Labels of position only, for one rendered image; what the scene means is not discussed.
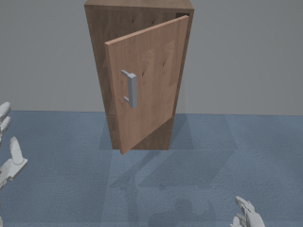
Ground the cupboard door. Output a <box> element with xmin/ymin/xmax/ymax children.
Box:
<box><xmin>104</xmin><ymin>15</ymin><xmax>189</xmax><ymax>155</ymax></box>

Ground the robot right hand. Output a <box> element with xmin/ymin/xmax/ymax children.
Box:
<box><xmin>230</xmin><ymin>196</ymin><xmax>265</xmax><ymax>227</ymax></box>

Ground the robot left hand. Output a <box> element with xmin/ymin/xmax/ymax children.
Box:
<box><xmin>0</xmin><ymin>102</ymin><xmax>27</xmax><ymax>191</ymax></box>

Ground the handle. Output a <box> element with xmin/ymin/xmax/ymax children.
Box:
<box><xmin>121</xmin><ymin>70</ymin><xmax>137</xmax><ymax>108</ymax></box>

